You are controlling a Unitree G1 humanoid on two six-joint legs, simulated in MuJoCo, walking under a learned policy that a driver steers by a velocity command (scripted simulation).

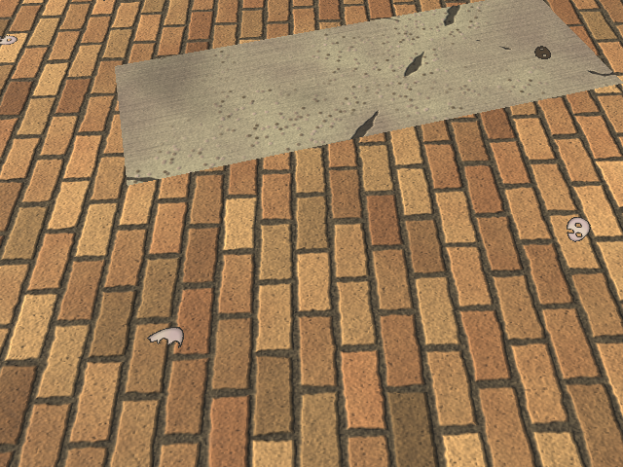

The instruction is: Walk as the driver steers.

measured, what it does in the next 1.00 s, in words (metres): steps on the spot: left foot, then right foot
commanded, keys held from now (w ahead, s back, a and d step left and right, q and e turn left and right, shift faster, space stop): e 0.42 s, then no key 0.04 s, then q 0.54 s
